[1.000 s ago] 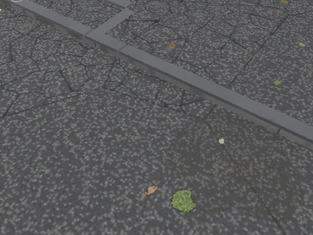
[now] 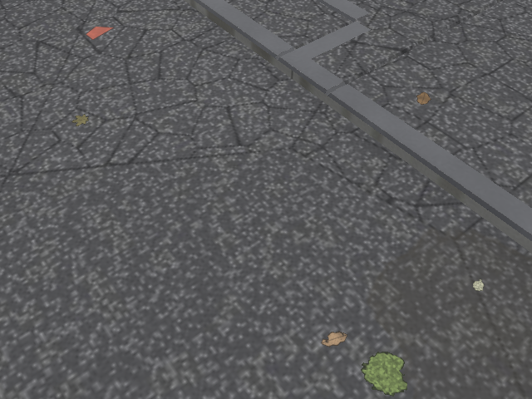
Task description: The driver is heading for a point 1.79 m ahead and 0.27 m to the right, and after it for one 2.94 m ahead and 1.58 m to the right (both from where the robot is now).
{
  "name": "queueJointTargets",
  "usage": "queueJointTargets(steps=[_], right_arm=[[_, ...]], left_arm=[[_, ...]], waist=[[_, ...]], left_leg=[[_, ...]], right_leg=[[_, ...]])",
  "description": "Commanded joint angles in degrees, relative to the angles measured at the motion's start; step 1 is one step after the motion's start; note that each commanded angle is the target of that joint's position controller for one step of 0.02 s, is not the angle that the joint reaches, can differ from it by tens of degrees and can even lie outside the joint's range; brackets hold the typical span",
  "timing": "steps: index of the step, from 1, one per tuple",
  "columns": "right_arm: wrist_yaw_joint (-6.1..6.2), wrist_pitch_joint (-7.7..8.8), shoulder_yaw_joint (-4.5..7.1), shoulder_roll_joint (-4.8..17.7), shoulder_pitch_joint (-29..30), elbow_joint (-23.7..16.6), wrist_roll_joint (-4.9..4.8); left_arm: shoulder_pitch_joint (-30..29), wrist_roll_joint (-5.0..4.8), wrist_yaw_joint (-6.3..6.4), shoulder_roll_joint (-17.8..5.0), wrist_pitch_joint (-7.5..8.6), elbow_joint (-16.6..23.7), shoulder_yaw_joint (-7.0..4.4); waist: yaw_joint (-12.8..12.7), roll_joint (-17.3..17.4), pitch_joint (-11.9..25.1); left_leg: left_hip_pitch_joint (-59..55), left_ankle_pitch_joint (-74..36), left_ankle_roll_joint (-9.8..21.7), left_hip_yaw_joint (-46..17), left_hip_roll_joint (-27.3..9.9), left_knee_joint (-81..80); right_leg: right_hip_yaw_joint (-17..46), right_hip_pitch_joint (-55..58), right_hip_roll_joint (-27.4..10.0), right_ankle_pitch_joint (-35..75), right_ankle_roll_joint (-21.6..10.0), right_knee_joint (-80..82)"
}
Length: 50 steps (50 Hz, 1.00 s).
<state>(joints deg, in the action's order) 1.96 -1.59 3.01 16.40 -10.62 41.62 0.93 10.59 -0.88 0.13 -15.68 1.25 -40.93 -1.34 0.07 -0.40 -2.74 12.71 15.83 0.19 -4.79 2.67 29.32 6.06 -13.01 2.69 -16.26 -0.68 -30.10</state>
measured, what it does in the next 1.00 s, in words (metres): walks ahead: right foot, then left foot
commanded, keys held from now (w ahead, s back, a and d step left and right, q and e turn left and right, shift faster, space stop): w+e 0.46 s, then w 0.10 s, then w+q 0.44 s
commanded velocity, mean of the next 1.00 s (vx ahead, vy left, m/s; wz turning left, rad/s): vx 0.39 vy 0.00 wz -0.19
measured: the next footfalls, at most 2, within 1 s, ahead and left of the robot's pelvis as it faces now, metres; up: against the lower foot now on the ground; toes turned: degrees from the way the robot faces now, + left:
right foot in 0.40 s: +0.18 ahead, -0.20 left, +0.00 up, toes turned -17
left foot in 0.94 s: +0.56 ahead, -0.14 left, +0.00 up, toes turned -11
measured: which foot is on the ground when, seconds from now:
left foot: down 0.00-0.40, up 0.42-0.92, down 0.94-1.00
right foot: down 0.00-0.06, up 0.08-0.38, down 0.40-0.96, up 0.98-1.00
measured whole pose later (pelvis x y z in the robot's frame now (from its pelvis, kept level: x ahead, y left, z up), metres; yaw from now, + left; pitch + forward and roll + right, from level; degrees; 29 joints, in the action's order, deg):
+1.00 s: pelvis +0.40 -0.18 -0.02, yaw -11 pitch +3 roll +1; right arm -3.5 4.8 2.1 16.5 -5.5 36.9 -1.2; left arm 20.4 0.8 1.2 -17.9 2.7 -44.7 -1.9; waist -1.9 0.0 -2.7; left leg 29.1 7.3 6.5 3.1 4.9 33.1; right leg -1.3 -5.8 2.5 -25.4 -0.9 -54.3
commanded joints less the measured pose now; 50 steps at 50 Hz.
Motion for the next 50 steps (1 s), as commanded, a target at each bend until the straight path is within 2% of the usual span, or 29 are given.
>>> queueJointTargets(steps=[1, 3, 4, 5, 6, 8, 12, 15, 18, 19, 20, 21, 22, 23, 24, 25, 26, 27, 29, 32, 35, 40, 43, 45, 46, 47, 48, 49, 50], right_arm=[[0.28, 1.13, 2.11, 5.2, -2.0, -3.9, -0.16], [0.09, 1.91, 2.64, 6.6, -5.6, -3.5, -0.65], [-0.04, 2.63, 3.14, 8.9, -9.8, -2.6, -0.94], [-0.2, 3.69, 3.81, 11.7, -10.5, -2.3, -0.34], [0.07, 4.62, 3.39, 10.3, -9.6, -2.7, -0.24], [0.4, 5.26, 2.79, 8.7, -6.1, -3.6, -1.29], [-0.09, 5.3, 2.97, 9.8, -5.7, -3.3, -1.06], [-1.06, 5.38, 3.68, 12.1, -6.1, -2.7, -1.97], [-1.96, 5.04, 4.0, 12.8, -6.4, -2.0, -2.84], [-2.05, 4.96, 3.78, 12.3, -6.3, -1.9, -2.69], [-2.06, 5.09, 2.92, 9.9, -7.4, -1.8, -1.92], [-1.88, 5.5, 1.56, 6.6, -6.5, -4.0, 0.01], [-1.82, 7.02, 0.23, 2.7, -6.8, -8.3, 0.12], [-2.18, 8.14, 1.5, 8.7, -3.0, -7.8, -2.75], [-2.53, 8.74, 1.85, 10.3, -1.4, -7.8, -3.73], [-2.24, 8.85, 1.56, 9.4, -1.8, -6.7, -2.66], [-2.09, 8.67, 1.64, 8.8, -2.5, -5.8, -1.22], [-2.38, 8.17, 1.7, 8.5, -3.3, -5.1, -0.94], [-2.76, 7.13, 1.47, 7.3, -4.7, -3.4, -0.68], [-2.8, 6.29, 0.77, 5.7, -0.7, -3.6, -0.81], [-3.63, 6.74, -0.14, 3.9, 4.5, -4.5, -1.66], [-5.58, 7.35, -0.9, 2.9, 12.1, -7.2, -2.54], [-6.77, 7.75, -0.8, 3.3, 13.0, -8.5, -2.26], [-6.8, 7.43, 0.06, 5.0, 9.1, -8.1, -1.84], [-6.51, 7.15, 1.12, 7.1, 3.7, -7.1, -1.84], [-5.78, 7.03, 2.38, 9.5, -4.7, -5.8, -1.99], [-4.75, 6.25, 3.7, 14.1, -13.6, -4.8, -1.78], [-4.7, 6.4, 4.04, 15.3, -14.2, -5.0, -2.44], [-4.14, 5.98, 3.08, 10.7, -14.6, -4.7, -2.51]], left_arm=[[-2.7, -0.63, 0.67, -8.8, -0.23, 5.3, -2.73], [-4.3, -0.68, 0.63, -6.6, -0.31, 6.9, -2.13], [-5.9, -0.94, 0.53, -5.3, 0.15, 8.1, -1.76], [-8.4, -1.03, 0.29, -6.1, 0.7, 9.9, -1.95], [-7.6, -0.97, 0.16, -8.0, 0.99, 9.6, -2.71], [-4.8, -0.89, -0.48, -7.4, 0.96, 8.5, -2.75], [-6.8, -0.44, -2.4, -4.8, 1.2, 9.9, -1.51], [-7.3, -0.56, -3.0, -4.6, 1.04, 11.1, -1.0], [-4.1, -0.79, -2.85, -6.5, 0.6, 11.2, -1.85], [0.0, -0.6, -2.6, -7.8, 0.44, 10.0, -2.82], [7.8, -0.91, -2.1, -11.0, 0.24, 7.9, -4.81], [17.7, -1.21, -1.13, -16.7, -0.07, 6.5, -6.77], [17.3, -0.67, -1.37, -22.1, 0.89, 8.4, -6.79], [15.1, -0.39, -1.83, -16.3, 2.16, 8.9, -5.37], [13.1, 0.06, -1.93, -12.9, 2.88, 8.4, -4.31], [10.3, 0.31, -2.03, -11.1, 3.12, 8.6, -3.71], [7.2, 0.72, -2.03, -9.8, 3.05, 8.9, -3.25], [5.4, 1.39, -1.8, -9.0, 3.07, 9.2, -2.81], [4.8, 1.39, -1.33, -8.7, 3.68, 8.1, -2.66], [7.1, 0.94, -0.75, -8.9, 4.09, 5.4, -2.6], [8.4, 1.01, -0.09, -9.3, 4.02, 3.3, -2.55], [12.0, 0.81, 0.3, -10.5, 3.77, -0.5, -3.05], [12.0, 0.86, 0.78, -11.0, 2.69, -1.6, -3.35], [11.3, 1.07, 1.62, -12.3, 1.74, -1.2, -3.63], [10.8, 1.45, 2.06, -12.8, 1.02, -0.8, -3.67], [9.2, 1.42, 2.34, -13.2, 0.68, -0.1, -3.6], [11.0, 2.89, 2.42, -10.8, 1.5, 1.6, -2.48], [16.3, 2.64, 1.18, -4.2, 2.95, 2.3, -0.43], [11.0, 0.7, -0.2, -10.3, 5.16, 3.2, -1.48]], waist=[[1.6, -2.3, 5.7], [3.5, 4.5, 1.5], [5.1, 10.0, 0.2], [5.5, 13.5, -2.6], [4.4, 8.4, -3.0], [2.6, 5.2, -1.8], [3.9, 5.3, -0.7], [4.1, 6.0, 0.0], [1.7, 5.6, -0.1], [-0.7, 4.6, 1.5], [-4.2, 1.8, 5.9], [-8.3, -8.8, 10.2], [-4.9, -20.0, 16.2], [-6.7, -10.0, 12.7], [-5.4, -7.8, 7.3], [-3.4, -3.3, 5.1], [-1.6, -2.8, 3.7], [-0.1, -4.5, 3.4], [0.8, -4.5, 3.9], [-0.6, -2.7, 2.0], [-2.8, -3.2, 0.2], [-5.6, -1.8, -3.6], [-4.7, -2.2, -2.3], [-2.2, -5.0, 2.7], [0.7, -5.8, 6.6], [5.7, -4.9, 11.0], [8.0, 2.8, 18.7], [4.2, 16.5, 26.1], [7.5, 7.4, 25.8]], left_leg=[[-4.2, 3.6, 0.7, 0.2, -0.9, -0.4], [-8.3, 20.1, 5.7, -8.1, -6.6, -7.5], [-12.0, 26.5, 10.7, -19.8, -15.3, -14.8], [-11.9, 24.9, 15.8, -30.4, -24.3, -19.4], [-11.1, 21.8, 16.8, -30.4, -25.5, -19.1], [-13.2, 16.6, 13.6, -21.4, -22.2, -19.2], [-8.6, -1.5, 10.1, -3.3, -16.2, -20.3], [-4.9, -2.2, 9.2, 2.5, -15.9, -19.5], [-3.7, -1.2, 8.0, 4.4, -18.2, -15.5], [-1.7, -8.8, 6.7, 7.0, -17.1, -9.1], [1.3, -17.9, 4.4, 11.5, -14.3, 3.8], [14.0, -6.9, 0.1, 15.0, -9.9, 26.3], [32.3, 19.2, -2.3, 5.2, 0.2, 42.6], [38.2, 14.4, -1.3, -1.2, -3.1, 48.2], [39.8, 8.5, 0.7, -0.2, -5.9, 46.6], [36.2, 3.6, 1.2, 0.2, -8.4, 42.7], [32.3, -0.1, 0.9, 0.1, -10.0, 37.9], [28.5, -2.9, 0.6, 0.2, -10.7, 35.9], [26.2, -6.7, -0.8, 2.0, -9.9, 33.5], [29.0, -14.3, -2.1, 2.8, -9.7, 25.5], [26.4, -23.6, -1.4, 4.3, -8.3, 13.9], [27.4, -25.4, 1.1, 4.6, -5.8, 3.2], [27.2, -18.8, 3.5, 6.2, -3.3, 0.7], [21.2, -12.2, 5.7, 9.7, 0.4, 2.0], [14.9, -9.7, 7.0, 10.9, 2.4, 2.3], [1.5, -13.5, 9.3, 9.5, 2.6, -0.8], [-19.8, -17.9, 14.2, -5.4, -8.3, 2.2], [-39.6, -7.0, 26.9, -38.6, -22.7, -3.7], [-38.8, 1.8, 24.0, -40.4, -21.1, -9.7]], right_leg=[[11.8, -4.4, -6.5, 1.3, -6.3, 4.6], [6.8, -17.4, -1.5, -18.8, -4.2, -2.5], [0.8, -25.0, 1.6, -18.2, -2.5, -12.6], [-0.6, -31.6, -1.3, -17.5, -1.6, -24.7], [1.7, -33.6, -3.9, -15.7, -1.3, -30.9], [1.5, -34.9, -6.5, -9.7, -0.5, -32.6], [-4.5, -26.0, -8.1, 0.3, 1.9, -23.5], [-7.5, -17.0, -7.3, 1.2, 1.6, -14.2], [-10.7, -10.2, -5.0, 2.2, -1.1, -7.7], [-12.6, -3.6, -2.4, 2.1, -2.5, -5.8], [-12.2, 7.2, -0.1, 1.9, -4.4, -4.4], [4.9, 19.9, -9.5, -1.3, -8.9, 0.6], [41.9, 28.5, -21.8, -18.7, -19.1, 15.1], [42.9, 26.2, -23.4, -23.5, -18.7, 19.8], [34.6, 21.2, -22.5, -19.2, -17.1, 18.2], [27.3, 15.5, -19.9, -10.7, -15.3, 16.6], [20.9, 10.5, -16.8, -3.1, -13.9, 16.4], [16.9, 6.9, -14.8, 2.0, -13.0, 17.6], [11.0, 5.4, -13.5, 13.5, -13.2, 18.9], [3.9, 7.0, -12.5, 24.0, -11.7, 19.9], [-1.8, 6.9, -10.7, 23.5, -8.6, 21.6], [-4.9, 13.6, -14.0, 23.5, -7.8, 22.6], [-6.8, 20.4, -15.6, 38.5, -7.2, 17.3], [-8.2, 23.9, -15.4, 61.7, -6.1, 8.6], [-8.9, 24.2, -14.7, 69.9, -5.5, 0.3], [-10.6, 17.8, -13.4, 68.7, -4.2, -11.7], [-11.1, 1.4, -10.8, 46.1, -2.4, -30.2], [-5.5, -23.5, 3.2, -12.8, 3.1, -53.0], [3.4, -29.5, 0.5, -12.4, 1.4, -55.7]])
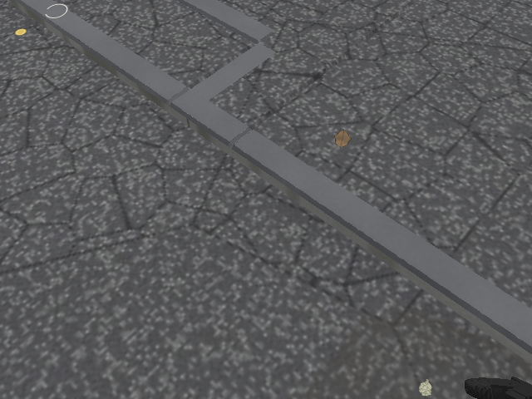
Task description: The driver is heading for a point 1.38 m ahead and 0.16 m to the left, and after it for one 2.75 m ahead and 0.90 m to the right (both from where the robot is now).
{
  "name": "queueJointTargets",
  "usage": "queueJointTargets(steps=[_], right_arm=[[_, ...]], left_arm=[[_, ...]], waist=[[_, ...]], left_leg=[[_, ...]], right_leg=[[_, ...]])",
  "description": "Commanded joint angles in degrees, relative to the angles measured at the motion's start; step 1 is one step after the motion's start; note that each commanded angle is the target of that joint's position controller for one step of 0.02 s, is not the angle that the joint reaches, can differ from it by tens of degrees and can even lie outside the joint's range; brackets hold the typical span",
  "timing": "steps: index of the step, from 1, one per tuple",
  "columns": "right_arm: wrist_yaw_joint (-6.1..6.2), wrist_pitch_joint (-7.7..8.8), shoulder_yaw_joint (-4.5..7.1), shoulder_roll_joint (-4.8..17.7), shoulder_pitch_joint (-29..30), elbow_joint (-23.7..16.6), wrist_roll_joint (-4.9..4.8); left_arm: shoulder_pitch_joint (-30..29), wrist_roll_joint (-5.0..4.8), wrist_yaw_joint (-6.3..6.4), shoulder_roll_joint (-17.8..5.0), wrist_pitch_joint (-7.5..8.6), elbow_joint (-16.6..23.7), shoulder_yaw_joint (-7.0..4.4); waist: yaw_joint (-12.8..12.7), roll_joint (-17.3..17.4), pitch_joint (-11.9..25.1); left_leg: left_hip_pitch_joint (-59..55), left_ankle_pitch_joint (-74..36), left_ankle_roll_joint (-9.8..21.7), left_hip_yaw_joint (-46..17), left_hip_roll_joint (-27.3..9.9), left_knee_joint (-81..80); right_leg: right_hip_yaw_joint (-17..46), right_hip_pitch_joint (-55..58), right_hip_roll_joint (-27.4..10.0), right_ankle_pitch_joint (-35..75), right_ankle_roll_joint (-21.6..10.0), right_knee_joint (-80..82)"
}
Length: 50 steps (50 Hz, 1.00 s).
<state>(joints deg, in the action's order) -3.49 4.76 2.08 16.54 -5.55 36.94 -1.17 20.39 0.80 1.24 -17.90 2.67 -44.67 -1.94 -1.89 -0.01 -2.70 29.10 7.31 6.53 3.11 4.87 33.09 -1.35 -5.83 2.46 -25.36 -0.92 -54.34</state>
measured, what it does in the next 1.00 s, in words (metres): walks ahead, turning left: right foot, then left foot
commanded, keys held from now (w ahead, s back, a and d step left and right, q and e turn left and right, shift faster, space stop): w+q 0.42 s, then w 0.50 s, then w+e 0.08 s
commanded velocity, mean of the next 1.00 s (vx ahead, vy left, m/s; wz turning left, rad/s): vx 0.50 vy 0.00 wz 0.33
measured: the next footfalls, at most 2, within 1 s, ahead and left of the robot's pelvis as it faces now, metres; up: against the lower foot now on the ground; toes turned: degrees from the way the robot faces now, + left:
right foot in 0.40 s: +0.42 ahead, -0.13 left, +0.00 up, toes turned +18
left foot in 0.90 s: +0.59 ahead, +0.19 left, +0.00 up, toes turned +22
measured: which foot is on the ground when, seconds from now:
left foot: down 0.00-0.40, up 0.42-0.88, down 0.90-1.00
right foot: up 0.00-0.38, down 0.40-0.92, up 0.94-1.00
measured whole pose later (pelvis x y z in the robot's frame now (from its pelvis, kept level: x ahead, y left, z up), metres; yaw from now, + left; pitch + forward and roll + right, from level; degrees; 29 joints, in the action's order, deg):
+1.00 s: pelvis +0.53 +0.07 +0.02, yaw +20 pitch +1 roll +0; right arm -1.5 3.9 2.0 15.2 -6.2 37.0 -0.1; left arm 21.5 -1.8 -0.3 -17.6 4.2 -48.7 -2.2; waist -2.8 -1.0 -2.0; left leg 21.8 10.0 3.2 2.3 1.1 30.1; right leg 2.1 -17.5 -1.6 -24.9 -0.8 -61.9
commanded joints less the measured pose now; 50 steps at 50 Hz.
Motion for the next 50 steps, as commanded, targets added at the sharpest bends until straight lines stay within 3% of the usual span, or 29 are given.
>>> queueJointTargets(steps=[1, 2, 3, 4, 6, 9, 11, 14, 17, 19, 20, 21, 22, 23, 24, 25, 27, 31, 34, 38, 41, 43, 44, 45, 46, 47, 48, 49, 50], right_arm=[[1.87, -0.56, 3.61, 9.4, -16.9, -0.8, 0.11], [1.97, -0.56, 3.36, 8.8, -13.2, -1.3, 0.37], [2.15, -0.39, 3.04, 7.7, -10.3, -2.1, 0.53], [2.38, -0.49, 2.83, 7.5, -8.6, -2.9, 1.12], [2.84, -0.54, 2.96, 7.7, -7.3, -2.7, 0.81], [3.61, -0.68, 3.6, 9.8, -7.8, -1.7, 0.32], [4.01, -1.2, 3.85, 10.4, -9.6, -0.8, -0.18], [4.2, -1.99, 4.03, 10.7, -13.2, 0.5, -0.64], [4.25, -2.38, 3.97, 9.9, -13.2, 0.7, -0.56], [4.0, -2.44, 3.05, 6.8, -13.0, 0.3, -0.06], [3.62, -2.2, 1.53, 2.3, -14.2, -0.7, 0.84], [3.43, -1.51, 0.61, 0.1, -21.0, -3.0, -0.81], [3.77, -1.62, 1.7, 5.8, -20.4, -1.3, -1.6], [3.89, -1.93, 2.48, 8.4, -15.2, -1.4, -1.11], [4.09, -2.14, 2.46, 8.0, -12.0, -1.9, -0.23], [4.02, -2.02, 2.45, 7.2, -9.8, -2.6, 0.36], [3.5, -2.07, 2.23, 5.3, -9.7, -2.6, 0.03], [3.06, -1.96, 1.16, 2.6, -5.9, -3.3, 0.83], [2.3, -1.08, 0.39, 1.4, -0.8, -4.0, 0.77], [1.42, -0.4, 0.22, 1.5, 5.9, -5.5, 0.11], [0.82, -0.1, 0.61, 2.7, 8.2, -6.8, -0.1], [0.82, 0.07, 1.46, 4.3, 4.6, -6.0, 0.27], [1.19, -0.04, 2.57, 6.1, -1.9, -4.0, 0.62], [1.86, -0.32, 3.92, 8.9, -10.8, -1.6, 0.84], [2.58, -0.82, 5.18, 14.9, -18.6, -0.8, 2.11], [2.56, -1.15, 4.62, 12.9, -19.7, -0.2, 1.24], [2.53, -1.01, 3.5, 9.3, -16.8, -0.1, 0.87], [2.54, -0.84, 2.85, 7.4, -13.4, -0.2, 0.81], [2.28, -0.49, 2.28, 5.6, -10.2, 0.1, 1.11]], left_arm=[[-5.3, -3.26, -1.97, -8.9, 4.9, 9.8, -1.04], [-7.8, -2.47, -2.0, -7.7, 5.57, 10.8, -0.53], [-8.1, -0.9, -1.64, -7.5, 5.47, 10.7, -0.9], [-6.9, -0.28, -1.68, -7.3, 4.96, 10.7, -0.95], [-4.3, 0.3, -1.5, -6.1, 3.85, 10.1, -0.64], [-8.5, 0.77, -1.09, -3.3, 3.19, 11.4, 0.59], [-13.7, 0.46, -1.26, -2.3, 3.36, 12.3, 1.02], [-17.3, -0.96, -1.64, -3.9, 3.86, 13.1, 0.28], [-15.5, -1.46, -1.76, -6.5, 4.38, 12.8, -1.35], [-7.9, -1.09, -1.37, -8.2, 4.75, 11.3, -2.81], [-0.2, -0.17, -0.92, -11.3, 4.82, 10.9, -3.74], [3.3, 0.64, -1.33, -16.2, 3.87, 8.9, -5.03], [2.3, -0.26, -1.79, -11.2, 3.81, 9.3, -4.21], [0.6, -0.56, -1.72, -8.0, 3.67, 9.3, -3.35], [-1.7, -0.11, -1.82, -6.6, 3.52, 9.2, -2.81], [-3.1, 0.08, -1.9, -5.2, 3.39, 8.6, -2.39], [-3.7, 0.15, -1.81, -4.0, 3.73, 7.4, -2.03], [-2.1, -1.04, -1.87, -6.0, 4.03, 4.6, -2.7], [-1.3, -1.41, -1.66, -7.4, 3.41, 2.9, -2.92], [2.3, -2.05, -1.61, -8.6, 2.59, 0.1, -3.01], [3.4, -2.45, -1.45, -9.4, 1.76, -1.6, -3.26], [2.4, -2.61, -1.13, -10.5, 1.15, -2.0, -3.56], [2.0, -2.67, -0.96, -10.3, 0.93, -2.1, -3.4], [1.7, -2.03, -0.76, -8.8, 1.03, -1.5, -2.69], [5.1, -0.66, -0.93, -3.4, 1.85, 0.9, -0.77], [6.6, -1.34, -1.22, -2.4, 2.89, 0.3, -0.18], [2.3, -3.04, -1.59, -7.8, 3.36, 0.9, -1.82], [-1.6, -3.68, -1.69, -7.9, 3.41, 1.9, -1.94], [-3.3, -2.99, -1.53, -6.9, 3.09, 1.9, -1.91]], waist=[[9.2, 4.2, 16.6], [6.3, -2.4, 8.9], [4.1, -3.7, 6.1], [2.1, -1.7, 4.3], [0.2, 0.8, 3.3], [1.1, 2.0, 1.8], [3.7, 3.1, 2.1], [5.5, 4.8, 3.5], [3.6, 6.8, 4.2], [-0.7, 6.5, 7.0], [-3.4, -1.3, 14.2], [0.1, -21.0, 19.2], [-1.3, -14.2, 15.1], [-2.5, -8.7, 8.8], [-1.9, -4.7, 5.9], [-1.3, -4.4, 3.2], [0.2, -7.0, 2.2], [0.3, -5.2, 1.4], [-1.3, -4.7, 0.9], [-3.4, -4.8, -0.4], [-2.7, -5.2, -1.2], [0.6, -5.4, 1.2], [4.1, -4.6, 5.4], [8.1, -3.2, 11.4], [8.7, 8.3, 20.6], [8.2, 15.0, 25.4], [8.6, 9.5, 16.4], [7.1, 7.2, 10.2], [5.2, 4.4, 6.0]], left_leg=[[-47.7, 11.4, 14.6, -39.8, -21.5, -15.0], [-36.9, 5.7, 13.0, -34.5, -19.1, -17.1], [-30.3, -0.5, 12.2, -30.5, -16.9, -18.1], [-24.5, -5.2, 12.3, -28.2, -15.2, -19.6], [-18.0, -10.9, 12.7, -24.5, -13.6, -21.1], [-9.6, -12.6, 10.6, -17.8, -9.9, -21.1], [-7.8, -7.4, 7.9, -16.1, -7.5, -19.8], [-11.3, -0.4, 5.7, -20.2, -8.9, -16.7], [-16.2, 4.3, 3.4, -25.9, -11.3, -11.0], [-14.4, 4.5, 0.4, -24.8, -8.4, -2.0], [-8.9, 13.0, -1.9, -19.5, -4.4, 14.6], [9.9, 28.4, -4.7, -12.3, 1.3, 32.7], [16.1, 24.2, -5.7, -13.9, -2.7, 40.5], [17.0, 18.6, -5.9, -13.0, -4.3, 42.2], [15.0, 14.6, -6.1, -11.6, -5.9, 40.9], [14.1, 12.2, -6.1, -11.6, -7.0, 37.9], [10.2, 10.0, -6.0, -10.5, -8.4, 33.5], [11.4, 6.3, -6.7, -8.1, -9.3, 22.3], [9.1, -1.8, -6.9, -6.0, -9.6, 11.3], [4.5, -7.1, -6.5, -3.8, -7.9, 2.1], [3.5, -3.9, -4.4, -3.7, -7.2, -1.7], [-4.0, -2.0, -2.4, -2.1, -5.3, -4.6], [-13.9, -3.3, -0.9, -0.7, -3.8, -6.5], [-28.2, -4.4, 1.2, -3.6, -6.6, -5.3], [-50.3, -2.4, 8.4, -25.4, -22.0, -4.6], [-53.8, 6.8, 13.2, -43.7, -28.3, -13.2], [-46.6, 11.7, 10.6, -37.7, -26.6, -15.2], [-38.8, 10.4, 8.5, -29.3, -24.2, -16.6], [-31.6, 6.8, 7.2, -23.9, -21.5, -19.0]], right_leg=[[10.6, -39.6, -2.5, 0.4, 0.9, -28.4], [9.0, -38.8, -4.5, 3.1, 0.4, -22.1], [8.5, -35.9, -6.3, 4.9, 0.8, -16.6], [8.1, -32.4, -7.0, 5.5, 1.4, -14.9], [6.5, -29.5, -7.8, 6.0, 3.6, -9.7], [3.8, -25.3, -6.9, 13.9, 6.0, 3.3], [3.2, -21.2, -4.8, 24.1, 6.4, 13.2], [5.0, -18.2, -2.8, 28.9, 6.2, 20.9], [6.8, -15.2, -3.1, 23.7, 3.8, 24.4], [6.7, -4.1, -4.9, 20.0, 0.4, 27.1], [16.8, 8.4, -15.2, 13.9, -3.4, 28.2], [45.0, 21.9, -26.9, -2.3, -12.3, 35.9], [49.9, 19.0, -26.5, -14.6, -12.2, 39.0], [40.5, 13.6, -23.9, -10.9, -10.2, 39.1], [32.2, 8.1, -20.9, -1.5, -9.0, 38.8], [26.6, 4.1, -18.4, 5.9, -9.2, 39.5], [19.9, 0.3, -15.6, 13.4, -9.1, 41.7], [14.6, 0.9, -16.2, 23.1, -11.6, 44.6], [9.9, 1.2, -15.1, 26.3, -10.9, 45.5], [7.1, 2.1, -15.2, 27.4, -9.9, 45.0], [7.5, 6.1, -17.4, 30.8, -8.9, 43.1], [5.9, 7.3, -17.1, 42.5, -7.5, 37.6], [3.6, 5.7, -15.0, 50.4, -6.3, 30.0], [1.4, -1.4, -12.4, 47.2, -4.4, 18.6], [-1.4, -22.0, -5.6, 23.5, -0.6, -3.4], [5.3, -33.2, -0.8, -7.5, 0.3, -15.5], [8.2, -38.4, -4.1, -5.4, -0.3, -19.6], [6.8, -38.6, -6.7, -0.2, -0.7, -18.0], [6.1, -36.8, -8.5, 4.0, -0.4, -14.9]])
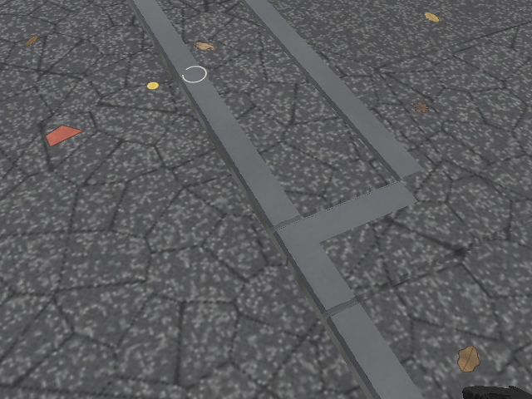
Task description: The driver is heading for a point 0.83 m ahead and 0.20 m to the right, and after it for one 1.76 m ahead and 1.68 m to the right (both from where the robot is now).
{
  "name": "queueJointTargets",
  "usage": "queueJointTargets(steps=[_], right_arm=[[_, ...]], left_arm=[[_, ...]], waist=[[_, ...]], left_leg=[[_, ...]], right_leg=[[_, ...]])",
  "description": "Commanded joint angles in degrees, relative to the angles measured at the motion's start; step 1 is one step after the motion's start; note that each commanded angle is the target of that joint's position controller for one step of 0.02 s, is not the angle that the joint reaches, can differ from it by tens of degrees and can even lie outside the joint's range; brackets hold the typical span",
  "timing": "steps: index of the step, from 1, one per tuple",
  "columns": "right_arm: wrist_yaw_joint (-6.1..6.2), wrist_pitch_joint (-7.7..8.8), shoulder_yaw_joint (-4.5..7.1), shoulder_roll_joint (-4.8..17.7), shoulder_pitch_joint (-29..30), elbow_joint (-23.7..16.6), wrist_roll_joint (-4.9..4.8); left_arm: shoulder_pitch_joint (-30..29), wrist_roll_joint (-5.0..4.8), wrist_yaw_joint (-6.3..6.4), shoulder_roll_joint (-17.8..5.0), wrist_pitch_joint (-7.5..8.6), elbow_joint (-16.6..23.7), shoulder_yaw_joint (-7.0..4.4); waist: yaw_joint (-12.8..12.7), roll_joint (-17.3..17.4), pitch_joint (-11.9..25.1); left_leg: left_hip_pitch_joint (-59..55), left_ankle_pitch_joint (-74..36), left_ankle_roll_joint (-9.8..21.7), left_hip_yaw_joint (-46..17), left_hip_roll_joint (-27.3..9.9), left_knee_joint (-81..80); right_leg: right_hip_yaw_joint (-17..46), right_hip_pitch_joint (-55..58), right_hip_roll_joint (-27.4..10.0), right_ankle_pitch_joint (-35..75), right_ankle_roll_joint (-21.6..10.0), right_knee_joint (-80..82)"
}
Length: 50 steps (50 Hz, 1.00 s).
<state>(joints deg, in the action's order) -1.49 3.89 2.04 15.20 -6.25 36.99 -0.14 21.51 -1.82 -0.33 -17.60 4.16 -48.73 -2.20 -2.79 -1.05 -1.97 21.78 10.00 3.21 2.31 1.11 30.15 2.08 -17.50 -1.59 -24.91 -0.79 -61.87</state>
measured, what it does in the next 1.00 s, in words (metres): walks ahead, turning right: right foot, then left foot 0.03 m higher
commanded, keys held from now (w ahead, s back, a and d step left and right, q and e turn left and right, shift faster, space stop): w+e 0.72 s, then w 0.28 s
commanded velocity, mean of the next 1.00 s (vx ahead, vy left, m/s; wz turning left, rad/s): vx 0.50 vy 0.00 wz -0.41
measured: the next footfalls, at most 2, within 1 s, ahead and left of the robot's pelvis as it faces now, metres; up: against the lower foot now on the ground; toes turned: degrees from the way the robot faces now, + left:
right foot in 0.44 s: +0.36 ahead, -0.16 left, +0.00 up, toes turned -15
left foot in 0.80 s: +0.71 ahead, -0.03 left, +0.03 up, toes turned -27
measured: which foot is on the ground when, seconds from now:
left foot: down 0.00-0.44, up 0.46-0.78, down 0.80-1.00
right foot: up 0.00-0.42, down 0.44-0.96, up 0.98-1.00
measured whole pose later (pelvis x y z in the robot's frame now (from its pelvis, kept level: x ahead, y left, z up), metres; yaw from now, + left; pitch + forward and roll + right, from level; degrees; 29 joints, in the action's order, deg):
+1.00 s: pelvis +0.53 -0.10 +0.02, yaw -27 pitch +3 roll +4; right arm -2.3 5.6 2.9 12.5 2.2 39.2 -2.0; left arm 22.8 -1.0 1.4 -15.0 -0.1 -47.8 -2.5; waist -3.5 -3.2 -3.8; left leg 19.1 23.9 -8.0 1.5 2.3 21.4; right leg 13.5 -6.9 0.3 -22.1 -0.6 -39.5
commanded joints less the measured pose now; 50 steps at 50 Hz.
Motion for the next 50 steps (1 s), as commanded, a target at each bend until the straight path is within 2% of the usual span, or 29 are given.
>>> queueJointTargets(steps=[1, 2, 4, 7, 11, 16, 18, 19, 20, 21, 22, 23, 24, 25, 26, 27, 29, 31, 33, 35, 37, 40, 42, 44, 46, 47, 48, 49, 50], right_arm=[[0.12, 0.94, 1.99, 5.5, -7.1, 0.1, 0.48], [0.04, 1.42, 2.1, 5.3, -5.8, 0.4, 0.75], [0.05, 2.55, 2.48, 5.6, -5.4, 1.8, 0.89], [0.66, 3.06, 2.95, 6.6, -6.5, 3.9, 1.33], [1.46, 2.6, 3.13, 8.0, -7.6, 5.6, 0.83], [2.05, 0.1, 3.62, 9.7, -12.3, 8.5, -0.1], [2.55, -1.15, 3.98, 11.3, -11.9, 8.8, -0.6], [2.85, -1.66, 4.09, 11.9, -12.0, 8.7, -0.54], [3.18, -2.19, 4.39, 13.1, -11.4, 8.6, -0.57], [3.36, -2.4, 4.36, 13.3, -9.9, 8.2, -0.91], [3.47, -1.85, 3.79, 12.1, -10.0, 7.5, -0.61], [2.19, -0.04, 0.89, 2.4, -15.4, 4.3, 1.59], [1.3, 2.48, 0.94, 5.6, -11.1, 4.1, 0.0], [0.74, 3.79, 1.82, 8.5, -5.8, 2.3, -2.15], [0.9, 4.45, 1.59, 8.1, -4.5, 1.9, -1.89], [1.27, 4.44, 1.86, 8.2, -3.8, 2.2, -0.5], [1.32, 3.02, 2.46, 8.5, -5.4, 2.3, 0.62], [1.24, 1.85, 2.14, 6.7, -6.1, 2.3, 1.18], [1.39, 1.35, 1.61, 5.2, -1.7, 0.8, 1.4], [1.26, 1.26, 0.95, 3.3, 3.0, -0.3, 1.25], [0.89, 1.19, 0.55, 2.4, 5.5, -0.5, 0.65], [0.21, 1.41, 0.75, 3.6, 9.4, -1.6, -0.23], [-0.17, 1.85, 1.27, 4.7, 12.2, -2.8, -0.22], [-0.72, 2.72, 2.06, 4.3, 16.0, -3.8, -0.14], [-1.03, 3.42, 2.69, 3.6, 12.4, -3.3, -0.55], [-1.16, 3.44, 3.13, 3.5, 6.9, -1.8, -1.2], [-0.93, 2.82, 4.17, 5.2, -1.3, 0.8, -2.34], [-0.32, 1.32, 5.19, 7.5, -11.4, 4.0, -3.03], [0.24, 0.01, 5.14, 7.4, -17.0, 7.3, -2.74]], left_arm=[[-4.0, 0.33, 0.22, -6.7, 0.89, 5.6, -1.96], [-2.3, 0.33, 0.2, -5.4, 0.09, 4.9, -1.81], [-1.5, 0.31, 0.41, -3.5, -1.13, 4.4, -1.6], [-5.2, 0.61, 0.57, -3.0, -1.43, 5.9, -1.76], [-11.5, 0.87, -0.84, -1.3, -0.98, 7.7, -1.02], [-19.6, 0.77, -2.62, -0.7, -1.28, 12.2, -0.39], [-20.2, 0.89, -3.33, -1.4, -1.62, 14.2, -0.7], [-18.6, 0.89, -3.42, -2.7, -1.83, 14.4, -1.4], [-14.0, 0.92, -3.36, -4.0, -2.06, 13.7, -2.3], [-5.5, 0.85, -2.99, -6.6, -2.16, 11.5, -3.86], [3.6, 0.54, -1.92, -10.2, -2.52, 9.4, -5.72], [3.7, 0.43, -1.23, -17.3, -2.34, 9.4, -6.82], [5.2, 0.9, -1.32, -13.1, -1.55, 10.7, -5.74], [2.8, 1.47, -1.33, -10.2, -0.92, 10.6, -4.93], [-0.6, 1.17, -1.28, -8.3, -0.65, 10.9, -4.41], [-4.3, 1.09, -1.22, -6.5, -0.62, 11.7, -3.82], [-7.0, 2.13, -0.76, -5.0, -0.61, 13.1, -3.15], [-6.7, 1.68, -0.07, -6.2, -0.57, 12.8, -3.41], [-5.2, 1.61, 0.72, -7.6, -0.71, 12.4, -3.79], [-3.4, 1.38, 1.29, -7.7, -1.24, 11.6, -3.83], [-1.6, 1.46, 1.58, -7.4, -1.8, 11.0, -3.66], [1.6, 0.81, 1.67, -6.6, -2.16, 9.4, -3.25], [5.5, 0.66, 1.71, -6.1, -2.66, 7.7, -3.05], [11.2, -0.14, 1.97, -4.4, -3.65, 4.4, -2.33], [10.0, -0.1, 2.47, -7.2, -4.36, 3.1, -2.68], [7.7, 0.1, 2.53, -8.2, -4.41, 2.9, -2.85], [4.9, 0.48, 2.25, -8.4, -3.88, 3.2, -2.99], [1.7, 1.18, 1.9, -7.4, -3.11, 3.9, -2.75], [0.6, 1.83, 1.51, -3.0, -2.88, 3.8, -1.73]], waist=[[4.2, 6.3, 3.3], [2.8, 7.3, 2.7], [1.6, 6.2, 1.7], [2.1, 4.4, -0.1], [4.5, 3.5, -1.5], [7.3, 2.6, -4.2], [6.1, 4.0, -3.0], [4.8, 4.6, -0.4], [1.9, 6.5, 3.2], [-2.7, 5.8, 7.7], [-7.0, 2.7, 12.2], [-0.3, -14.1, 15.4], [-4.1, -7.0, 23.4], [-4.6, -4.2, 14.9], [-2.1, -0.2, 9.4], [0.1, 1.6, 5.6], [3.0, -0.6, 3.8], [4.0, -0.7, 3.1], [3.0, -0.9, 1.5], [1.0, -2.4, 1.6], [-0.4, -4.2, 2.3], [-2.1, -4.8, 0.4], [-3.7, -4.3, -0.5], [-5.7, -3.1, 1.6], [-2.7, -6.0, 8.5], [0.6, -6.6, 12.9], [4.8, -5.4, 17.3], [9.7, -1.0, 21.7], [11.0, 8.1, 21.5]], left_leg=[[-19.3, 0.4, 9.5, -18.9, -15.9, -18.1], [-15.6, -2.0, 9.2, -15.9, -15.0, -20.1], [-12.3, -8.1, 9.5, -10.7, -14.7, -22.3], [-13.3, -14.2, 9.1, -4.7, -14.4, -23.3], [-14.7, -15.7, 7.0, 2.4, -13.0, -24.0], [-26.3, -22.7, 6.1, 4.9, -16.9, -20.1], [-29.8, -36.3, 4.6, 6.4, -17.8, -15.4], [-31.5, -47.7, 3.8, 7.4, -17.3, -10.6], [-31.9, -55.1, 3.1, 7.9, -17.0, -3.3], [-27.9, -55.8, 1.7, 9.3, -15.3, 7.4], [-14.8, -41.2, -0.6, 9.2, -12.8, 22.3], [13.9, 16.6, -4.7, 6.3, -0.9, 43.6], [21.0, 23.7, -4.5, -7.7, 1.2, 51.4], [25.6, 18.6, -3.3, -8.6, -1.8, 50.7], [24.4, 13.4, -2.6, -8.0, -4.4, 45.6], [21.5, 10.7, -3.1, -7.3, -5.9, 40.8], [15.7, 7.6, -4.7, -6.9, -6.8, 38.2], [14.6, 5.6, -6.7, -5.3, -6.5, 33.9], [14.4, -0.1, -8.1, -3.9, -5.4, 25.3], [11.8, -7.8, -8.5, -3.3, -3.4, 15.5], [8.8, -12.7, -8.7, -2.9, -1.7, 9.9], [10.5, -11.3, -7.4, -3.5, -1.6, 4.6], [10.0, -8.0, -5.8, -3.1, -0.9, 0.6], [7.7, -3.4, -5.2, -0.8, 1.7, -2.6], [-5.9, -6.4, -3.8, 1.0, 4.2, -5.1], [-19.7, -12.4, -2.8, -0.5, 3.3, -6.3], [-35.7, -16.9, -1.4, -4.0, -0.1, -5.6], [-50.9, -17.4, 1.3, -9.2, -6.7, -4.9], [-57.9, -21.2, 4.7, -16.8, -16.8, -4.8]], right_leg=[[3.2, -22.2, -5.9, 6.7, -0.1, -4.7], [3.5, -18.9, -6.3, 8.8, 0.4, -4.1], [4.0, -18.0, -6.1, 11.8, 1.5, -3.3], [5.7, -21.9, -5.5, 19.5, 2.4, 3.1], [1.5, -19.3, -4.5, 30.3, 1.7, 16.4], [-2.0, -24.5, -3.9, 24.6, -1.0, 22.6], [-4.6, -22.1, -2.0, 17.4, -2.8, 25.1], [-6.7, -18.1, 0.6, 14.3, -4.0, 25.5], [-7.9, -11.9, 2.8, 12.4, -5.2, 26.4], [-8.6, 0.3, 5.1, 16.7, -6.8, 29.9], [-1.5, 17.8, 2.5, 19.6, -9.3, 32.9], [29.9, 38.8, -13.5, 18.0, -19.9, 34.4], [45.4, 42.4, -18.6, 11.7, -24.2, 42.6], [37.1, 36.8, -16.7, 12.7, -21.3, 44.2], [29.9, 28.6, -13.9, 15.8, -18.9, 44.6], [25.1, 21.1, -11.7, 21.4, -17.5, 45.5], [20.7, 12.9, -9.4, 29.5, -17.1, 48.0], [16.4, 8.3, -7.9, 35.6, -16.8, 48.6], [13.2, 5.1, -5.7, 37.2, -15.4, 48.9], [11.2, 4.2, -3.3, 34.5, -12.9, 47.4], [11.4, 4.5, -3.4, 30.2, -11.7, 46.5], [15.7, 9.6, -6.6, 25.5, -11.4, 46.0], [18.8, 14.6, -7.8, 25.7, -10.8, 45.4], [18.5, 22.0, -5.4, 39.0, -8.5, 42.0], [15.6, 21.9, -3.6, 63.0, -5.4, 34.7], [14.9, 15.0, -2.9, 67.9, -3.6, 29.2], [15.1, 4.5, -2.0, 64.2, -1.7, 22.5], [13.6, -7.1, -0.7, 45.5, 0.7, 11.8], [11.0, -18.9, 3.8, -7.8, 2.2, -1.1]])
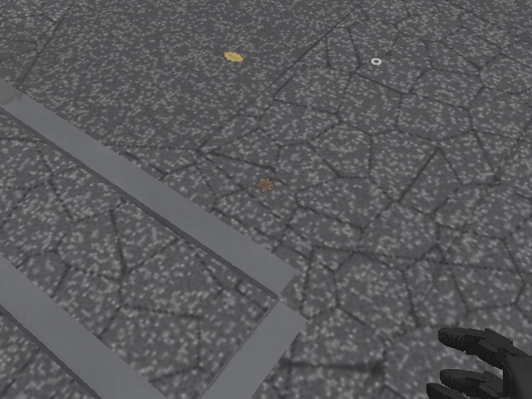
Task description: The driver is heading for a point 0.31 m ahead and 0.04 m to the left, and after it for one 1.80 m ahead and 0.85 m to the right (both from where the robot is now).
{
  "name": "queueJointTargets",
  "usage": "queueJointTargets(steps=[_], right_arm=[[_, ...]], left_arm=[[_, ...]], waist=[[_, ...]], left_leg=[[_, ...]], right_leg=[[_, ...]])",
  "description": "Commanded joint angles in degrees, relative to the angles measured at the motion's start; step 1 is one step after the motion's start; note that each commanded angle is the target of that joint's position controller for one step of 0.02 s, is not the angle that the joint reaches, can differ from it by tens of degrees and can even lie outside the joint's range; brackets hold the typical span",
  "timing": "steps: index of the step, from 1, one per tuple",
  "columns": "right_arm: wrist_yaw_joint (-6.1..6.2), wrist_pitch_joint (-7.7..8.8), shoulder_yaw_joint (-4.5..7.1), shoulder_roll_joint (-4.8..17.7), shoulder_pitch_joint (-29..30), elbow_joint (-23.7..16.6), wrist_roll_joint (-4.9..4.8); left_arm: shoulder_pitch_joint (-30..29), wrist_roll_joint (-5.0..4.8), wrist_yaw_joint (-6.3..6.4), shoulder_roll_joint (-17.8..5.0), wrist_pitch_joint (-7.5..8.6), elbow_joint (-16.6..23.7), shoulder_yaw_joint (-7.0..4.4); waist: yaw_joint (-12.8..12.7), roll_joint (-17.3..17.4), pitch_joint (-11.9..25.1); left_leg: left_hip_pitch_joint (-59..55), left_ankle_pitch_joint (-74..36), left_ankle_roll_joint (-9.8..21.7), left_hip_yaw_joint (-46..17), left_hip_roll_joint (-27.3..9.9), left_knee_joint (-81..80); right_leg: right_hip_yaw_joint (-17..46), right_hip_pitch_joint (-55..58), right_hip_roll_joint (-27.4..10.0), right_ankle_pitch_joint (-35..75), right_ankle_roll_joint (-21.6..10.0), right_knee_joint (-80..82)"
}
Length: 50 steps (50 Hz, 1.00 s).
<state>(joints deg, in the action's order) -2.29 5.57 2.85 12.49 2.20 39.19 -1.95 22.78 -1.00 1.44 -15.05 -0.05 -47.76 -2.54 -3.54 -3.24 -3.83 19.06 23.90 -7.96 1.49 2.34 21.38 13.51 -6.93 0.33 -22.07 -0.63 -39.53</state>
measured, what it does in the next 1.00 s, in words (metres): climbs, turning right: right foot, then left foot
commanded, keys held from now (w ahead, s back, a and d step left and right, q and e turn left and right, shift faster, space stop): w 0.02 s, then no key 0.20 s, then e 0.42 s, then w+e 0.36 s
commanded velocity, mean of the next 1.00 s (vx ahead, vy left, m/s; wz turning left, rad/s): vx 0.22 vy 0.00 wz -0.37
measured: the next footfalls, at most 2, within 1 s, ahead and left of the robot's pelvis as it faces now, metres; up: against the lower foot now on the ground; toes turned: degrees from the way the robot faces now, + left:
right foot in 0.20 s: +0.12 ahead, -0.09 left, +0.02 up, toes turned -3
left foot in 0.54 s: +0.30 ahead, +0.14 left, +0.02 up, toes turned -11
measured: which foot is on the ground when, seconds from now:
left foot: down 0.00-0.24, up 0.26-0.52, down 0.54-1.00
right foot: up 0.00-0.18, down 0.20-0.54, up 0.56-1.00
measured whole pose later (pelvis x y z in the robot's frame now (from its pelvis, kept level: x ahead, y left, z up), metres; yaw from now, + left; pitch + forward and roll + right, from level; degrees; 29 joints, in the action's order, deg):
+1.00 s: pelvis +0.23 +0.02 +0.05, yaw -24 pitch +1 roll +2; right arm 0.1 2.6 4.9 18.5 -12.3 48.4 -1.5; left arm 11.2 -1.2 -1.4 -16.4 -1.0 -40.3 -4.2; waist 2.0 0.6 -0.4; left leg 6.3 10.7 -0.3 13.1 -3.7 16.7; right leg -2.2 -24.1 -5.9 -18.2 -1.2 -40.3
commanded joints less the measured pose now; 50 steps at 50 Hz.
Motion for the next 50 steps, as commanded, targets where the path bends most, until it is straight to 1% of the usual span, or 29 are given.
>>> queueJointTargets(steps=[1, 2, 3, 5, 6, 8, 9, 10, 11, 12, 13, 14, 16, 17, 20, 22, 24, 26, 27, 28, 29, 30, 31, 32, 33, 36, 40, 45, 50], right_arm=[[1.94, -3.04, 4.11, 8.4, -25.5, 5.2, 0.85], [2.36, -3.52, 4.12, 8.9, -21.1, 5.3, 1.38], [2.26, -3.41, 3.61, 7.8, -14.7, 5.3, 1.39], [1.69, -2.43, 2.66, 6.0, -9.1, 5.1, 1.43], [1.27, -2.2, 2.72, 7.0, -6.0, 5.3, 0.71], [1.03, -2.32, 3.42, 10.9, 0.0, 5.3, -0.03], [1.11, -2.93, 3.77, 11.7, 0.4, 5.9, -0.02], [1.27, -3.55, 3.81, 11.5, 0.8, 6.2, -0.21], [2.11, -3.63, 2.58, 7.3, -0.5, 6.5, 0.56], [2.46, -3.58, 1.06, 4.3, 1.0, 3.9, 0.73], [2.18, -3.7, 1.67, 5.9, -1.0, 3.9, 0.7], [1.85, -3.42, 2.42, 8.4, -6.0, 5.5, -0.12], [2.44, -2.49, 2.59, 9.0, -7.7, 6.0, 0.95], [2.95, -2.25, 2.73, 9.1, -6.2, 5.7, 1.49], [2.98, -2.41, 1.97, 6.6, -3.6, 4.3, 1.47], [2.8, -2.96, 0.85, 4.2, -2.4, 3.6, 1.03], [2.54, -3.8, 1.55, 6.5, -4.1, 3.9, 0.67], [2.24, -3.94, 2.67, 9.1, -8.7, 5.0, 1.33], [2.52, -3.96, 3.33, 11.0, -10.3, 5.2, 2.07], [3.25, -4.14, 4.08, 15.4, -13.5, 4.7, 3.08], [3.24, -4.34, 3.93, 16.8, -12.2, 4.3, 4.38], [3.2, -4.09, 2.93, 13.3, -8.1, 2.6, 3.8], [3.22, -3.8, 1.96, 10.0, -5.1, 2.0, 3.37], [3.23, -3.78, 1.55, 8.9, -3.2, 1.7, 3.14], [3.39, -3.92, 1.42, 8.5, -3.3, 2.1, 2.48], [4.42, -3.76, 1.69, 9.8, -6.7, 3.5, 2.0], [4.72, -2.33, 2.59, 12.1, -9.7, 4.4, 1.99], [3.52, -1.72, 3.71, 14.5, -9.2, 4.5, 1.19], [1.86, -2.43, 4.4, 16.1, -10.1, 5.2, -0.26]], left_arm=[[-2.9, 0.53, -0.37, -6.4, 1.53, 3.0, -1.57], [-3.6, -1.32, -0.16, -6.8, 1.22, 5.0, -2.11], [-5.4, -1.6, 0.11, -6.8, 0.63, 6.5, -2.22], [-8.4, -0.72, 0.48, -4.9, -0.54, 8.3, -2.05], [-7.0, -0.47, 0.39, -3.9, -1.04, 8.4, -1.95], [-4.7, 0.75, 0.31, -2.6, -1.42, 8.3, -1.8], [-1.8, 1.37, 0.28, -2.7, -1.67, 6.7, -2.05], [5.1, 2.05, 0.24, -2.8, -2.13, 3.9, -2.35], [12.4, 2.16, 0.09, -5.1, -2.47, 0.4, -3.57], [8.3, 1.71, 0.36, -10.4, -2.32, 2.5, -4.59], [0.6, 1.99, 0.73, -12.0, -1.48, 5.6, -4.1], [-5.7, 2.11, 0.8, -10.4, 0.0, 7.3, -3.22], [-9.6, 0.15, 0.2, -9.8, 1.96, 8.0, -3.06], [-9.6, -0.16, 0.33, -9.8, 2.41, 7.7, -3.04], [-8.7, 0.11, 1.46, -10.2, 1.96, 6.9, -3.49], [-10.8, -0.18, 1.88, -11.0, 0.26, 7.5, -3.88], [-10.1, -0.31, 1.94, -12.5, -0.95, 7.3, -4.6], [-13.1, -0.71, 1.82, -10.4, -0.81, 8.1, -4.01], [-12.8, -0.28, 1.69, -7.8, -0.49, 8.1, -3.24], [-11.3, 1.47, 1.63, -3.2, -0.4, 8.7, -1.82], [-5.2, 0.45, 1.97, -3.6, -0.76, 9.0, -2.18], [-3.2, 0.04, 2.01, -8.8, -1.14, 7.6, -3.51], [-5.3, -0.34, 1.99, -11.4, -1.55, 7.0, -4.46], [-5.5, -0.33, 2.28, -11.4, -2.14, 6.3, -4.83], [-5.7, -0.12, 2.27, -11.2, -2.56, 6.7, -4.96], [-8.3, -0.38, 0.9, -8.6, -2.05, 8.4, -4.29], [-11.9, -0.08, -0.39, -7.4, -0.58, 10.2, -3.82], [-12.5, -0.12, -2.25, -5.7, 0.0, 10.8, -2.91], [-11.6, -0.35, -3.24, -6.2, -0.35, 11.0, -2.82]], waist=[[12.6, 5.4, 20.3], [9.5, 7.0, 16.2], [6.4, 8.2, 10.1], [4.0, 9.7, 3.4], [1.4, 9.3, 1.3], [-2.9, 12.2, 1.5], [-4.3, 13.1, 4.0], [-7.2, 12.6, 7.6], [-10.0, 6.4, 11.7], [-7.6, -5.0, 8.0], [-3.6, -9.5, 6.4], [0.0, -8.0, 4.5], [1.8, -1.9, 2.4], [1.7, -0.6, 1.9], [1.7, -0.3, 3.3], [1.9, -1.9, 4.6], [1.9, -4.3, 7.2], [5.4, -4.7, 8.5], [6.2, -2.1, 9.2], [6.6, 9.6, 12.7], [3.2, 19.1, 14.8], [2.2, 15.4, 11.7], [2.2, 12.2, 8.2], [1.7, 10.2, 7.4], [1.8, 11.1, 7.2], [3.8, 13.0, 6.4], [5.4, 10.0, 6.0], [4.6, 10.0, 3.7], [3.4, 9.1, 2.5]], left_leg=[[-49.3, -33.3, 15.3, -14.8, -21.0, 5.2], [-41.5, -24.5, 16.4, -18.0, -22.5, 0.4], [-31.9, -19.0, 16.6, -17.9, -22.0, -3.3], [-20.8, -19.8, 15.7, -15.5, -19.8, -7.3], [-15.4, -20.7, 14.7, -13.2, -18.9, -8.7], [-7.6, -29.4, 13.4, -7.0, -16.4, -9.2], [-7.1, -29.4, 12.9, -4.4, -14.0, -6.4], [-2.4, -29.0, 12.6, -3.5, -14.7, -3.6], [1.2, -26.5, 9.8, 1.9, -9.5, 5.9], [5.4, -11.6, 4.7, 4.8, -1.3, 19.1], [11.1, 10.9, 3.6, -2.2, -0.4, 33.7], [12.9, 13.3, 4.5, -3.9, -2.6, 43.6], [17.8, 7.8, 6.2, -4.1, -5.4, 43.4], [17.7, 4.6, 6.1, -4.4, -6.3, 40.7], [16.1, -1.6, 4.4, -4.0, -5.0, 28.3], [7.7, -5.1, 3.5, -1.8, -2.1, 15.2], [0.9, -13.0, 2.7, 0.0, 0.6, 10.2], [-9.4, -23.2, 5.1, -0.7, 0.0, 3.9], [-15.0, -27.3, 7.1, -3.4, -3.8, 2.1], [-23.2, -38.0, 11.7, -16.0, -16.9, 0.5], [-21.6, -34.8, 20.4, -31.2, -27.0, -4.1], [-18.3, -26.3, 22.9, -30.4, -26.1, -6.0], [-15.2, -21.7, 21.2, -22.7, -22.4, -5.5], [-13.8, -17.6, 19.3, -17.7, -19.4, -5.6], [-13.2, -11.1, 18.6, -15.6, -18.3, -6.9], [-12.7, 1.0, 19.1, -12.6, -17.8, -12.4], [-16.3, 2.3, 20.1, -10.9, -20.7, -15.0], [-12.1, 0.2, 19.3, -3.4, -20.6, -16.5], [-11.5, 2.3, 18.0, 0.5, -21.8, -13.6]], right_leg=[[-2.5, -33.0, -0.1, -17.2, 1.3, -30.8], [-6.5, -34.9, -1.0, -15.5, 1.1, -32.6], [-8.5, -34.3, -3.4, -12.4, 1.1, -34.4], [-8.9, -28.9, -4.2, -13.6, 0.4, -30.0], [-9.2, -24.6, -4.3, -13.9, 0.0, -22.5], [-12.3, -11.9, -3.5, -13.7, -0.3, -4.6], [-15.8, -5.5, -1.4, -8.4, 0.2, 2.9], [-19.2, 6.5, 0.6, 5.7, 0.1, 5.7], [-20.1, 14.8, 4.2, 6.0, -1.7, 5.2], [2.8, 8.3, -7.3, 5.4, -10.3, 15.4], [18.7, 3.1, -16.7, 18.5, -19.3, 21.2], [16.2, 0.4, -20.5, 25.6, -21.2, 21.4], [9.7, 2.9, -16.9, 32.9, -16.5, 20.0], [6.9, 3.7, -15.7, 38.2, -14.8, 19.7], [2.3, 7.1, -12.7, 44.3, -13.4, 19.1], [-1.5, 3.0, -9.7, 43.1, -11.4, 18.4], [-1.3, 1.0, -8.6, 37.3, -9.8, 17.4], [0.5, -4.8, -7.2, 27.7, -6.7, 14.1], [-0.2, -8.7, -4.4, 19.4, -4.2, 10.0], [-5.0, -16.1, 1.7, -3.9, -0.6, -4.1], [-5.8, -21.9, 4.6, -19.4, 1.5, -16.5], [-4.5, -23.7, 1.2, -16.8, 2.7, -25.0], [-5.2, -25.5, -0.3, -12.6, 3.3, -28.0], [-5.8, -25.8, -1.5, -9.5, 3.8, -28.3], [-6.9, -26.4, -2.7, -6.6, 4.1, -27.7], [-11.0, -27.3, -3.7, -1.3, 4.0, -24.9], [-11.4, -29.3, -5.9, 2.3, 2.9, -17.4], [-14.2, -22.9, -6.7, 4.7, 0.7, -6.5], [-17.5, -15.8, -6.1, 4.2, -2.1, 3.0]])
Velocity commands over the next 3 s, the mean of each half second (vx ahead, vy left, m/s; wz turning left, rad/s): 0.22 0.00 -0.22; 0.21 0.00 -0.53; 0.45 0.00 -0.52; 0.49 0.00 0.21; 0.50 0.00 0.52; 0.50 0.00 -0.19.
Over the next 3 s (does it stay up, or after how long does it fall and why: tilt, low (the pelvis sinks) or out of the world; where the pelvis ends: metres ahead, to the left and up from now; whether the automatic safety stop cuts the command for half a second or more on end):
stays up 1.16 -0.48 0.03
